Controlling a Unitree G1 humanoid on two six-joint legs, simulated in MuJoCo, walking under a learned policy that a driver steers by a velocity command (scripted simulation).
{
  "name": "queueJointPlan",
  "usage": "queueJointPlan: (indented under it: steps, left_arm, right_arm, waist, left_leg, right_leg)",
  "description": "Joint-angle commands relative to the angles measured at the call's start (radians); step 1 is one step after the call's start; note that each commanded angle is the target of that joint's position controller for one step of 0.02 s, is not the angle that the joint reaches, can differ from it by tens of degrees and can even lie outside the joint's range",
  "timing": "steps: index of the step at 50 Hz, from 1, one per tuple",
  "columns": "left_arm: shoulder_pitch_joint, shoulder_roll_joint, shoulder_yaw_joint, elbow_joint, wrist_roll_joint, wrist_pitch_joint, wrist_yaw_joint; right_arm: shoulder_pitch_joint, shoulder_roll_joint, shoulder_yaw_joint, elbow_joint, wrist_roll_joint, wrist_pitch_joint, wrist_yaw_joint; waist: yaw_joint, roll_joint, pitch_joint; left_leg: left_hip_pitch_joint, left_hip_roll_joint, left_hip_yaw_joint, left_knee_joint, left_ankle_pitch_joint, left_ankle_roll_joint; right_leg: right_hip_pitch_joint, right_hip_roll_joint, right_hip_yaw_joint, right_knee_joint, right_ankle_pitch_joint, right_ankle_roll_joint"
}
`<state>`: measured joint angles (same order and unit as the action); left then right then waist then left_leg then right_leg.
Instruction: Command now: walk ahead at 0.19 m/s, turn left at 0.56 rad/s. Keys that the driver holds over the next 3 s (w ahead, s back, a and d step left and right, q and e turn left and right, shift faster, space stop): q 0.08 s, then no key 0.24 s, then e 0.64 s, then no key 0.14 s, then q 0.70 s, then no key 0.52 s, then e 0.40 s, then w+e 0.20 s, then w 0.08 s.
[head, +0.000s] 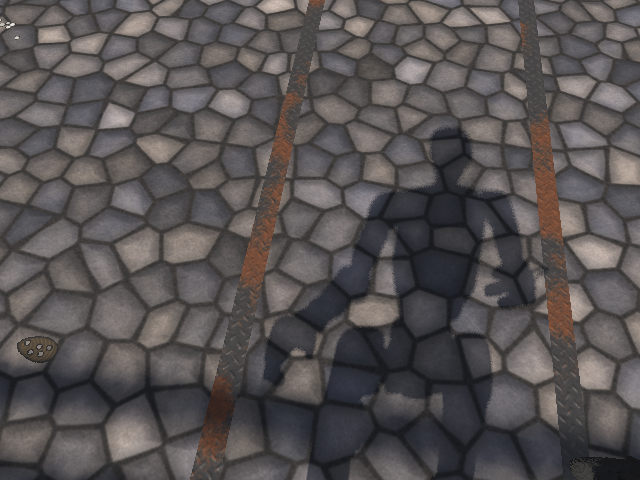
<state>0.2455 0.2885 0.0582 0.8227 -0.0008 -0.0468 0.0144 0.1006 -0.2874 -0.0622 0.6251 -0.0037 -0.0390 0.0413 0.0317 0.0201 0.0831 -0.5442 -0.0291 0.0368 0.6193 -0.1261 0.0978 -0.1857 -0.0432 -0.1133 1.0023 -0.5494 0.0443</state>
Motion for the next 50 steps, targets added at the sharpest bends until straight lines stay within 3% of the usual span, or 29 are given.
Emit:
queueJointPlan:
  steps: [1,2,3,4,6,9,13,16,18,20,21,22,23,24,27,29,32,34,35,36,37,38,41,43,46,47,48,49,50]
  left_arm:
    - [-0.018,0.151,0.018,-0.128,-0.024,-0.036,-0.015]
    - [-0.036,0.129,0.015,-0.123,-0.01,-0.027,-0.001]
    - [-0.04,0.137,0.019,-0.122,0.002,-0.012,0.012]
    - [-0.025,0.142,0.023,-0.123,0.004,0.005,0.014]
    - [0.026,0.115,0.018,-0.101,0.009,0.022,0.019]
    - [0.006,0.091,0.009,-0.101,0.013,0.032,0.032]
    - [-0.063,0.087,0.007,-0.116,0.002,0.047,0.033]
    - [-0.099,0.086,0.007,-0.126,0.001,0.044,0.027]
    - [-0.075,0.065,0.001,-0.114,0.004,0.034,0.016]
    - [-0.05,0.055,-0.004,-0.105,0.017,0.022,0.002]
    - [-0.062,0.115,0.005,-0.123,0.027,0.019,0.003]
    - [-0.111,0.189,0.019,-0.139,0.022,0.022,0.007]
    - [-0.13,0.146,0.017,-0.132,0.011,0.026,0.002]
    - [-0.132,0.125,0.014,-0.142,0.006,0.027,-0.004]
    - [-0.107,0.154,0.027,-0.152,-0.006,0.023,-0.003]
    - [-0.089,0.145,0.03,-0.165,-0.011,0.03,0.004]
    - [-0.094,0.126,0.033,-0.201,-0.016,0.045,0.01]
    - [-0.088,0.1,0.028,-0.222,-0.014,0.054,0.005]
    - [-0.077,0.094,0.031,-0.226,-0.008,0.058,-0.001]
    - [-0.1,0.115,0.041,-0.236,-0.006,0.062,-0.007]
    - [-0.107,0.123,0.05,-0.239,-0.013,0.069,-0.009]
    - [-0.101,0.103,0.046,-0.238,-0.02,0.077,-0.01]
    - [-0.116,0.058,0.026,-0.247,-0.022,0.084,-0.022]
    - [-0.11,0.074,0.032,-0.259,-0.029,0.086,-0.036]
    - [-0.023,0.098,0.055,-0.24,-0.02,0.092,-0.038]
    - [0.005,0.17,0.078,-0.248,-0.017,0.089,-0.027]
    - [0.007,0.293,0.094,-0.293,0.004,0.08,-0.013]
    - [0.045,0.255,0.08,-0.293,0.04,0.056,-0.027]
    - [0.002,0.225,0.066,-0.286,0.04,0.039,-0.031]
  right_arm:
    - [0.182,-0.2,-0.061,-0.068,-0.001,-0.003,-0.009]
    - [0.133,-0.164,-0.052,-0.063,0.018,0.0,-0.013]
    - [0.095,-0.14,-0.044,-0.07,0.022,0.005,-0.02]
    - [0.077,-0.141,-0.043,-0.077,0.008,0.009,-0.024]
    - [0.053,-0.145,-0.044,-0.078,-0.008,0.006,-0.028]
    - [0.071,-0.149,-0.041,-0.057,-0.005,0.007,-0.042]
    - [0.047,-0.136,-0.03,-0.052,-0.007,0.029,-0.056]
    - [0.049,-0.123,-0.021,-0.038,-0.015,0.036,-0.052]
    - [0.046,-0.067,0.003,-0.018,-0.02,0.034,-0.045]
    - [0.083,-0.033,0.02,0.016,-0.02,0.025,-0.039]
    - [0.12,-0.031,0.022,0.022,-0.033,0.016,-0.04]
    - [0.199,-0.05,0.011,0.03,-0.04,0.009,-0.04]
    - [0.15,-0.058,0.01,0.022,-0.042,0.01,-0.048]
    - [0.086,-0.095,-0.002,0.013,-0.032,0.018,-0.057]
    - [0.067,-0.087,-0.015,-0.001,-0.021,0.045,-0.072]
    - [0.076,-0.069,-0.021,-0.005,-0.016,0.046,-0.072]
    - [0.097,-0.075,-0.037,-0.008,-0.012,0.046,-0.071]
    - [0.128,-0.111,-0.051,-0.007,-0.015,0.047,-0.074]
    - [0.112,-0.118,-0.052,-0.015,-0.015,0.044,-0.078]
    - [0.117,-0.111,-0.048,-0.024,-0.016,0.035,-0.084]
    - [0.109,-0.114,-0.047,-0.03,-0.016,0.028,-0.088]
    - [0.073,-0.126,-0.05,-0.032,-0.007,0.025,-0.089]
    - [0.025,-0.16,-0.064,-0.025,0.001,0.039,-0.088]
    - [0.042,-0.164,-0.068,-0.015,0.008,0.05,-0.086]
    - [0.073,-0.143,-0.063,0.009,0.034,0.049,-0.079]
    - [0.12,-0.102,-0.054,0.018,0.011,0.045,-0.073]
    - [0.085,-0.045,-0.028,-0.038,-0.047,0.044,-0.07]
    - [0.004,-0.101,-0.041,-0.05,-0.018,0.037,-0.075]
    - [-0.008,-0.128,-0.048,-0.038,0.01,0.042,-0.08]
  waist:
    - [-0.107,0.03,-0.439]
    - [-0.066,-0.056,-0.303]
    - [-0.04,-0.029,-0.242]
    - [-0.012,0.004,-0.217]
    - [0.013,0.025,-0.226]
    - [0.001,0.044,-0.258]
    - [-0.027,0.087,-0.232]
    - [-0.051,0.116,-0.188]
    - [-0.042,0.111,-0.193]
    - [-0.019,0.075,-0.177]
    - [-0.052,0.005,-0.173]
    - [-0.134,-0.15,-0.163]
    - [-0.112,-0.219,-0.158]
    - [-0.079,-0.195,-0.13]
    - [-0.059,-0.185,-0.115]
    - [-0.05,-0.157,-0.133]
    - [-0.041,-0.054,-0.152]
    - [-0.04,0.096,-0.156]
    - [-0.033,0.176,-0.168]
    - [-0.053,0.162,-0.168]
    - [-0.051,0.09,-0.159]
    - [-0.031,0.055,-0.141]
    - [-0.04,0.101,-0.143]
    - [-0.049,0.144,-0.173]
    - [-0.011,0.103,-0.194]
    - [-0.02,-0.066,-0.184]
    - [-0.039,-0.354,-0.179]
    - [0.051,-0.25,-0.289]
    - [0.022,-0.168,-0.224]
  left_leg:
    - [0.759,0.348,-0.548,-0.201,0.511,0.288]
    - [0.595,0.286,-0.453,-0.227,0.43,0.229]
    - [0.468,0.259,-0.409,-0.251,0.402,0.207]
    - [0.364,0.231,-0.385,-0.279,0.389,0.197]
    - [0.275,0.21,-0.324,-0.286,0.478,0.196]
    - [0.278,0.199,-0.282,-0.269,0.521,0.186]
    - [0.245,0.172,-0.288,-0.295,0.152,0.146]
    - [0.227,0.176,-0.323,-0.296,-0.013,0.14]
    - [0.238,0.185,-0.317,-0.259,-0.017,0.124]
    - [0.216,0.142,-0.275,-0.207,-0.027,0.053]
    - [0.212,0.086,-0.233,-0.139,-0.086,-0.004]
    - [0.198,-0.005,-0.145,-0.088,-0.194,-0.047]
    - [0.283,-0.007,-0.1,-0.096,-0.153,-0.082]
    - [0.305,-0.005,-0.093,-0.081,-0.127,-0.083]
    - [0.305,0.001,-0.076,-0.055,-0.09,-0.063]
    - [0.311,0.007,-0.067,-0.049,-0.072,-0.055]
    - [0.349,0.066,-0.113,-0.105,-0.021,-0.02]
    - [0.418,0.237,-0.282,-0.203,0.107,0.08]
    - [0.434,0.361,-0.378,-0.232,0.234,0.157]
    - [0.444,0.443,-0.435,-0.245,0.361,0.219]
    - [0.445,0.457,-0.417,-0.244,0.413,0.23]
    - [0.44,0.421,-0.345,-0.242,0.383,0.192]
    - [0.384,0.31,-0.138,-0.227,0.391,0.111]
    - [0.396,0.301,-0.082,-0.201,0.371,0.097]
    - [0.333,0.272,0.0,-0.056,0.176,0.008]
    - [0.16,0.202,0.087,0.143,-0.052,-0.08]
    - [-0.143,0.063,0.08,0.454,-0.582,-0.175]
    - [-0.156,0.036,-0.092,0.608,-0.603,-0.176]
    - [-0.168,0.058,-0.109,0.646,-0.517,-0.166]
  right_leg:
    - [-0.507,0.033,0.222,0.444,-0.019,-0.012]
    - [-0.511,-0.006,0.204,0.351,0.048,-0.007]
    - [-0.473,-0.027,0.203,0.285,0.09,-0.001]
    - [-0.402,-0.031,0.203,0.25,0.117,0.001]
    - [-0.332,-0.019,0.179,0.186,0.147,0.019]
    - [-0.33,-0.013,0.175,0.072,0.205,0.043]
    - [-0.293,-0.021,0.18,-0.091,0.297,0.046]
    - [-0.238,-0.013,0.174,-0.218,0.283,0.035]
    - [-0.15,-0.016,0.164,-0.341,0.288,0.017]
    - [-0.011,-0.008,0.154,-0.561,0.469,-0.019]
    - [0.013,-0.095,0.261,-0.578,0.648,-0.053]
    - [-0.003,-0.156,0.33,-0.557,0.729,-0.12]
    - [-0.112,-0.152,0.365,-0.595,0.536,-0.159]
    - [-0.154,-0.12,0.364,-0.609,0.456,-0.144]
    - [-0.166,-0.099,0.383,-0.58,0.471,-0.133]
    - [-0.164,-0.083,0.393,-0.542,0.503,-0.139]
    - [-0.218,-0.018,0.35,-0.436,0.486,-0.112]
    - [-0.329,0.061,0.24,-0.269,0.359,-0.056]
    - [-0.37,0.069,0.18,-0.139,0.121,-0.034]
    - [-0.422,0.041,0.18,0.047,-0.049,-0.02]
    - [-0.458,0.022,0.196,0.153,-0.075,-0.011]
    - [-0.467,-0.007,0.204,0.124,-0.037,-0.007]
    - [-0.33,-0.01,0.116,-0.069,0.095,0.0]
    - [-0.243,0.018,0.068,-0.199,0.145,-0.007]
    - [-0.03,0.085,0.024,-0.501,0.374,-0.063]
    - [0.119,-0.013,0.204,-0.571,0.64,-0.119]
    - [0.216,-0.314,0.633,-0.58,1.057,-0.302]
    - [0.168,-0.376,0.693,-0.629,0.99,-0.437]
    - [0.126,-0.317,0.589,-0.63,0.894,-0.395]
